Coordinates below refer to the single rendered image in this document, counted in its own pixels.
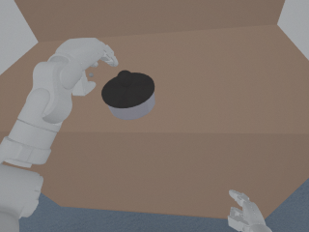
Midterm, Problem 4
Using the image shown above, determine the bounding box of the robot right hand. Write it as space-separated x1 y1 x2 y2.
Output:
227 189 266 232

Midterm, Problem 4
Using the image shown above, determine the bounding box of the knob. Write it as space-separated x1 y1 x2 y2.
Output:
117 70 134 87

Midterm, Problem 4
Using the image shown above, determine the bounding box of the robot left upper arm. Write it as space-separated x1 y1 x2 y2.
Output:
0 164 43 232

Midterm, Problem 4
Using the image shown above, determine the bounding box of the lid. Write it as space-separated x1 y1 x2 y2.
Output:
101 72 155 108

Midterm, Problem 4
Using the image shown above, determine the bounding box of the table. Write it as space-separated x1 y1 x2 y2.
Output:
0 0 309 219

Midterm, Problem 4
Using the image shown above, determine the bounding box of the robot left hand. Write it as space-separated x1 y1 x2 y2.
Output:
55 38 119 97

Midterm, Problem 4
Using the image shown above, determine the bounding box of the pot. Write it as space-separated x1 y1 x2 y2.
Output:
108 92 155 120

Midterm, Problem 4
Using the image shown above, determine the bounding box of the left robot forearm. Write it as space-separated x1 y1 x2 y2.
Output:
0 52 83 168

